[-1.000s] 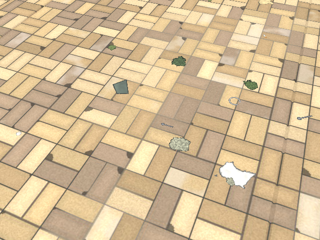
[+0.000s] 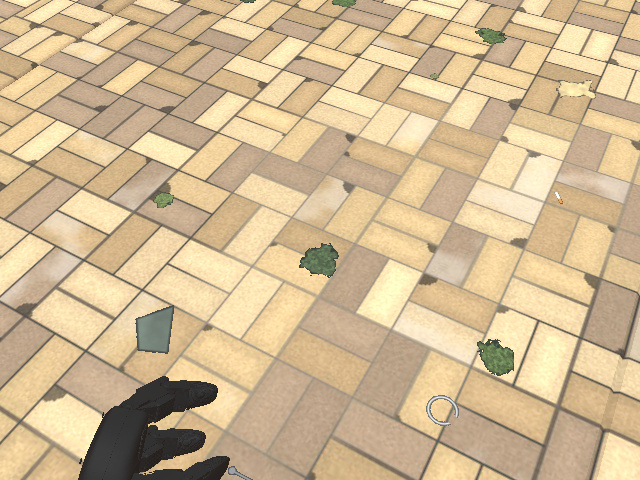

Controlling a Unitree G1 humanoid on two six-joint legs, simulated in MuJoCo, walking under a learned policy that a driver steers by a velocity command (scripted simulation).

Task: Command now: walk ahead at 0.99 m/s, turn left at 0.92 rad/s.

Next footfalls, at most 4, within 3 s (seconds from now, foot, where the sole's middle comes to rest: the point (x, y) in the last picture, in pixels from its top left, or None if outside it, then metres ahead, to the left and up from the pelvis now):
0.14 right None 0.34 -0.20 -0.77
0.58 left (239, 422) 0.64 0.15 -0.77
1.00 right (258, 309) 0.93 0.10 -0.77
1.52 left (190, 316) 0.92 0.27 -0.77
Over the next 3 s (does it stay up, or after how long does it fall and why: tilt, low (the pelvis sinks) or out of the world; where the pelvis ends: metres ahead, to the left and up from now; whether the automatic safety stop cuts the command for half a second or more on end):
stays up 1.23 -0.31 -0.02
